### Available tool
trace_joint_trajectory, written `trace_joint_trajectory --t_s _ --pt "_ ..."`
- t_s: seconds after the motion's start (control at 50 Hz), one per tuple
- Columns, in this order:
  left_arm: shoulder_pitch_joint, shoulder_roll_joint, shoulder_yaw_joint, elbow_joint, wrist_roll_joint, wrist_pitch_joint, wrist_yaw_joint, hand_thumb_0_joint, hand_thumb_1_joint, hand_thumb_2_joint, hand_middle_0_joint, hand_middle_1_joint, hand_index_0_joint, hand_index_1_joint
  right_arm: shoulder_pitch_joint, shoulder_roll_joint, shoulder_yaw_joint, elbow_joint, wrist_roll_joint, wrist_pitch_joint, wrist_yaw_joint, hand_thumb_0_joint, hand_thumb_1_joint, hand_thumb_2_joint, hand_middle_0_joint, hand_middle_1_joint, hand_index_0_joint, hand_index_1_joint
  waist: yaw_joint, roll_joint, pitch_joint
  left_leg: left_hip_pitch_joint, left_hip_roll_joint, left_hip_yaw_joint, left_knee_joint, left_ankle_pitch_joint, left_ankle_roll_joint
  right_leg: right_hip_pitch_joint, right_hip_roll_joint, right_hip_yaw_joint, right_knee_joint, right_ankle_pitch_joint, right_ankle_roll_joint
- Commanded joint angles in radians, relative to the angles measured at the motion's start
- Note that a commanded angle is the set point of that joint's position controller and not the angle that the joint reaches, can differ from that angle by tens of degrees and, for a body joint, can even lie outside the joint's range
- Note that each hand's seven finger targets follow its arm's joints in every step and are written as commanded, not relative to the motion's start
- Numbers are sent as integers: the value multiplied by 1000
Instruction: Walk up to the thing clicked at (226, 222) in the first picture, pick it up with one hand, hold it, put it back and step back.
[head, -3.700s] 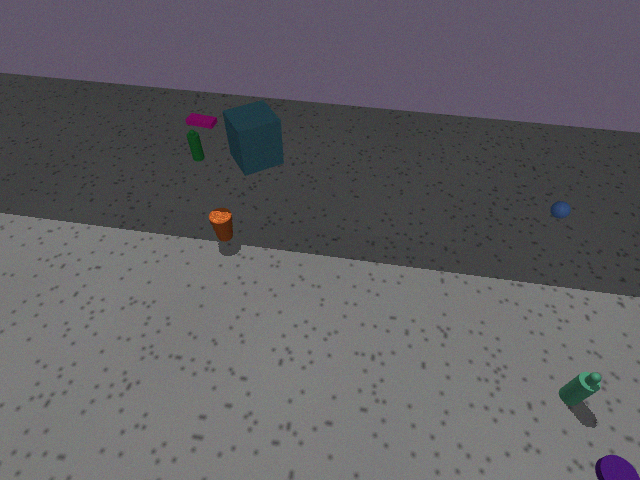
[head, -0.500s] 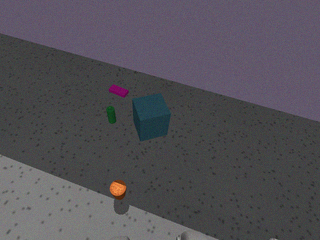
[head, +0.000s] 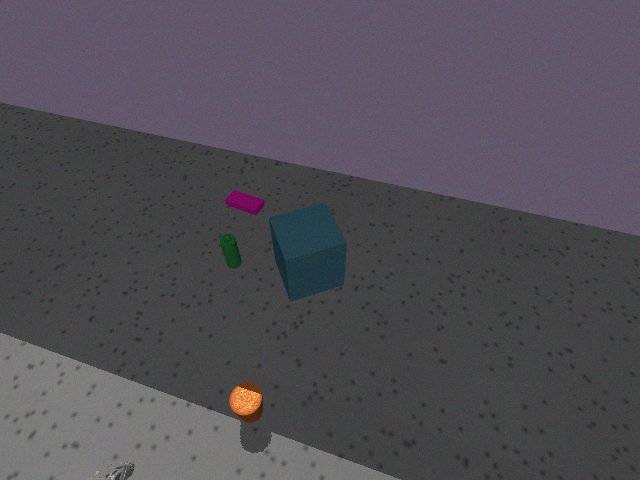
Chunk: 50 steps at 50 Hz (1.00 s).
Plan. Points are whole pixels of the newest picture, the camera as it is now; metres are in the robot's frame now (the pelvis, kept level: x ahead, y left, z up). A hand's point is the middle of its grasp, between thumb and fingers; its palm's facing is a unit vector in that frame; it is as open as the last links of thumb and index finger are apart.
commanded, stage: walk up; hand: left
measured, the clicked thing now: (249, 405) +0.42 +0.22 -0.70
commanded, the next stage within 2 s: stand in 0.82 s
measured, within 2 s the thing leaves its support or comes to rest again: neither
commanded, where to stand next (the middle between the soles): +0.10 +0.01 m, yaw +1 degrees
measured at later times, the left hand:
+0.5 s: hand out of the picture +0.08 +0.26 -0.14, palm faces +0.01 -0.94 -0.33, open 7.3 cm
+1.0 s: hand out of the picture +0.10 +0.26 -0.14, palm faces +0.01 -0.94 -0.34, open 7.3 cm
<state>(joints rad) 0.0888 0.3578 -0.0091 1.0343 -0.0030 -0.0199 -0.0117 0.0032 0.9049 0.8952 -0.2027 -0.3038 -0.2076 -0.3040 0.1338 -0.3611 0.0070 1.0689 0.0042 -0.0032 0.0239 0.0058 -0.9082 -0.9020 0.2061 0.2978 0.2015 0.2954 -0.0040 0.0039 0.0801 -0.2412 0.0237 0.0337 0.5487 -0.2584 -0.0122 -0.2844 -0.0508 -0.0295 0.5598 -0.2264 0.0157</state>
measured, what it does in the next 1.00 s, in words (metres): stands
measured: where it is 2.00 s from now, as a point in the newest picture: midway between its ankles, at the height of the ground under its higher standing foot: outside the picture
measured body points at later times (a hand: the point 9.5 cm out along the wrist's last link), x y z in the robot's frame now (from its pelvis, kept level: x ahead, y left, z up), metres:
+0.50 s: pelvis +0.01 +0.00 +0.02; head +0.02 +0.00 +0.46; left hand +0.08 +0.31 -0.12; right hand +0.10 -0.30 -0.12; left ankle +0.03 +0.13 -0.73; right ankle +0.05 -0.13 -0.73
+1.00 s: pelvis +0.03 +0.00 +0.02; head +0.04 +0.00 +0.47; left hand +0.10 +0.31 -0.12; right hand +0.12 -0.29 -0.12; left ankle +0.03 +0.13 -0.73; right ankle +0.05 -0.13 -0.73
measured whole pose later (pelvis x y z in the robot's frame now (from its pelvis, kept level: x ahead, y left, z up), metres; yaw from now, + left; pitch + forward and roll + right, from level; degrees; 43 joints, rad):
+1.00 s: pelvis +0.03 +0.00 +0.02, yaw +1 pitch -2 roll +0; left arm 0.08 0.35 0.00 1.16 0.01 -0.01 -0.01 0.00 0.91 0.90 -0.20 -0.30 -0.21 -0.30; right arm 0.08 -0.34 -0.01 1.15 -0.01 0.00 0.01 0.00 -0.91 -0.90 0.21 0.30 0.20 0.30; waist 0.00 0.00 0.04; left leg -0.11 0.02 0.01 0.32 -0.18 -0.02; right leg -0.14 -0.05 -0.06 0.33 -0.16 0.02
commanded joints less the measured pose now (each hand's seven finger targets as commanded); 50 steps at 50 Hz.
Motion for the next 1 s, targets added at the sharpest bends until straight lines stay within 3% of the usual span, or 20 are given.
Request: trace_joint_trajectory --t_s 0.0,0.04,0.08,0.2,0.34,0.56,0.8,0.86,0.98 --pt "-55 225 56 -14 -5 -21 13 0 900 900 -200 -300 -200 -300 -58 -218 -36 -20 -2 -36 -18 0 -900 -900 200 300 200 300 20 -13 -108 3 99 -128 -182 88 50 106 -89 110 -170 63 -53" --pt "-68 219 54 0 -5 -17 12 0 900 900 -200 -300 -200 -300 -70 -228 -37 -6 -2 -37 -19 0 -900 -900 200 300 200 300 22 8 -120 11 111 -135 -210 106 51 142 -83 91 -177 87 -48" --pt "-69 211 51 20 -4 -13 10 0 900 900 -200 -300 -200 -300 -99 -224 -36 3 -4 -34 -19 0 -900 -900 200 300 200 300 28 17 -85 -2 114 -142 -247 41 49 127 -80 88 -215 42 -41" --pt "-85 211 50 52 2 -15 6 0 900 900 -200 -300 -200 -300 -98 -220 -39 29 -8 -30 -19 0 -900 -900 200 300 200 300 17 16 -98 36 107 -130 -270 27 41 141 -89 94 -270 38 -36" --pt "-83 212 52 73 5 -19 7 0 900 900 -200 -300 -200 -300 -98 -214 -42 40 -7 -26 -17 0 -900 -900 200 300 200 300 10 9 -104 81 102 -122 -268 71 37 130 -95 92 -298 29 -29" --pt "-65 202 53 85 6 -17 11 0 900 900 -200 -300 -200 -300 -110 -209 -48 42 -5 -22 -22 0 -900 -900 200 300 200 300 9 3 -131 107 108 -117 -269 165 33 165 -96 73 -287 144 -21" --pt "-52 206 52 79 13 -13 17 0 900 900 -200 -300 -200 -300 -105 -195 -49 28 -16 -23 -25 0 -900 -900 200 300 200 300 1 -11 -135 119 115 -120 -294 200 24 186 -94 60 -280 132 -20" --pt "-53 202 51 74 14 -12 18 0 900 900 -200 -300 -200 -300 -112 -203 -51 27 -16 -25 -26 0 -900 -900 200 300 200 300 4 18 -112 85 109 -122 -308 126 23 182 -95 64 -290 87 -19" --pt "-41 205 51 65 12 -14 16 0 900 900 -200 -300 -200 -300 -103 -198 -47 24 -14 -30 -26 0 -900 -900 200 300 200 300 6 18 -112 108 109 -114 -300 191 16 181 -99 67 -287 131 -22"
